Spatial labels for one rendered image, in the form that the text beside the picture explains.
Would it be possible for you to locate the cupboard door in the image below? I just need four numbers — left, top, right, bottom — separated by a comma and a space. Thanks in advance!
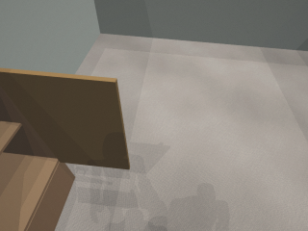
0, 67, 130, 170

